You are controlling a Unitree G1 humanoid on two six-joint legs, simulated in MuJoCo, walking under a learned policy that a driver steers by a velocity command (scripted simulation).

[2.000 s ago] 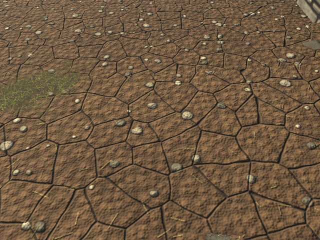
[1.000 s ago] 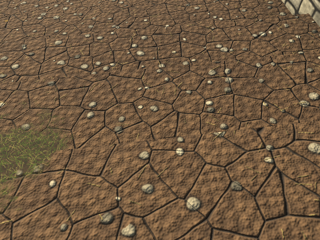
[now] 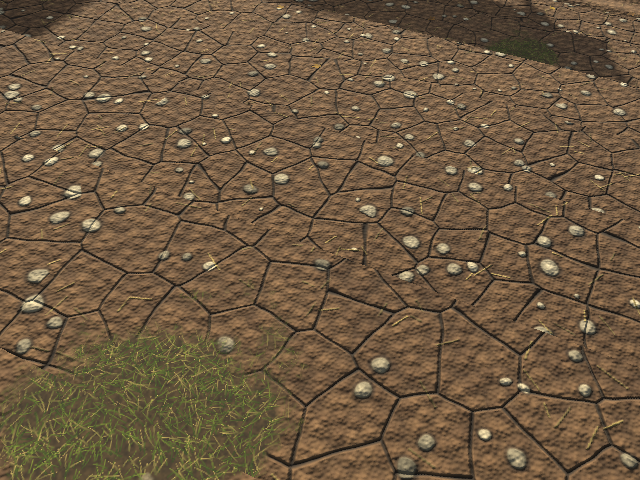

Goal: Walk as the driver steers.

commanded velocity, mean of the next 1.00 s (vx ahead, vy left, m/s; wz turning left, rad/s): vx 0.20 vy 0.00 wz -0.13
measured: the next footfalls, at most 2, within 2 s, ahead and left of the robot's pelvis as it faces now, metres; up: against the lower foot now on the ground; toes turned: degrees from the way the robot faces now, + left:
left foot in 0.34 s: +0.33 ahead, +0.18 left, +0.00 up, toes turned +11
right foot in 0.76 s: +0.25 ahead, -0.07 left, +0.00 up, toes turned -10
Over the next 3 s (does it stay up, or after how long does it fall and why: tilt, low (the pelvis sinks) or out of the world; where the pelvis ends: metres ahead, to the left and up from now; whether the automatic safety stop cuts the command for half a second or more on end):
stays up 0.53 -0.19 -0.17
